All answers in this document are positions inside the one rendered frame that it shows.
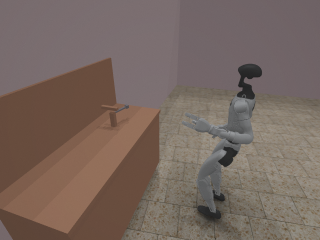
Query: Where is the left robot upper arm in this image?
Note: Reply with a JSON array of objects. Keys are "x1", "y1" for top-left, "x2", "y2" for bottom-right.
[{"x1": 233, "y1": 99, "x2": 254, "y2": 145}]

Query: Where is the right robot shin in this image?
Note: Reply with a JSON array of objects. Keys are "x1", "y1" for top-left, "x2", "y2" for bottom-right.
[{"x1": 210, "y1": 170, "x2": 222, "y2": 196}]

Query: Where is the tap lever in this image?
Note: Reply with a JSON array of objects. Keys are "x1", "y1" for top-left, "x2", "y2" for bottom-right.
[{"x1": 114, "y1": 104, "x2": 129, "y2": 113}]

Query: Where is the counter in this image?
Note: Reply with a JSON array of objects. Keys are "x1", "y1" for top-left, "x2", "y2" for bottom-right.
[{"x1": 0, "y1": 57, "x2": 161, "y2": 240}]

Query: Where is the right robot thigh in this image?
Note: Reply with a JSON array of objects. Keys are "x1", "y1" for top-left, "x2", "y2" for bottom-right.
[{"x1": 212, "y1": 138, "x2": 226, "y2": 173}]

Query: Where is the right robot hand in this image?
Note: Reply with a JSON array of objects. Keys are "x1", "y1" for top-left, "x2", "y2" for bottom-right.
[{"x1": 212, "y1": 124, "x2": 225, "y2": 138}]

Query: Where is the robot left forearm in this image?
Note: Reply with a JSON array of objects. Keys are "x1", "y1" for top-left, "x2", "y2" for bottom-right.
[{"x1": 207, "y1": 124, "x2": 252, "y2": 144}]

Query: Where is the robot right forearm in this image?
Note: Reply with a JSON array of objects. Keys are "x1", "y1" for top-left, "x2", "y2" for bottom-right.
[{"x1": 223, "y1": 123, "x2": 228, "y2": 131}]

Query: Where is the left robot hand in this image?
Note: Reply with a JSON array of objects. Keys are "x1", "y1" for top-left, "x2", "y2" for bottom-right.
[{"x1": 181, "y1": 112, "x2": 211, "y2": 133}]

